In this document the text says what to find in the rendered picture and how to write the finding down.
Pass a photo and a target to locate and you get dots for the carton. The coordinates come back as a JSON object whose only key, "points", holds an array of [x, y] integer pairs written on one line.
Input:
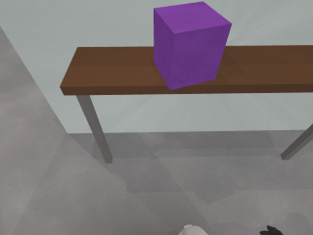
{"points": [[189, 42]]}

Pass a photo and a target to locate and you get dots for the robot right hand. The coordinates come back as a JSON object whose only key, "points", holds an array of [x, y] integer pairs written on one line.
{"points": [[272, 231]]}

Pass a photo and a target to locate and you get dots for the table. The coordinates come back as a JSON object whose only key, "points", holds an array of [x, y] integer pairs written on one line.
{"points": [[131, 70]]}

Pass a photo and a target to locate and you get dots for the robot right thigh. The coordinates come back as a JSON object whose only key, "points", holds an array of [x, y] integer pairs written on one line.
{"points": [[192, 230]]}

